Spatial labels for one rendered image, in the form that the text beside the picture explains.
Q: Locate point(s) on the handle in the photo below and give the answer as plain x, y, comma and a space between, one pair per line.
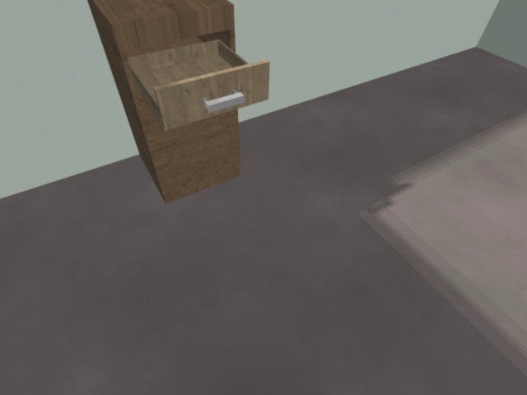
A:
224, 102

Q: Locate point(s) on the drawer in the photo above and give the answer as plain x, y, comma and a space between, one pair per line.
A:
173, 82

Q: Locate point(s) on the cabinet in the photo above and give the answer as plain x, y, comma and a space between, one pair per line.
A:
194, 156

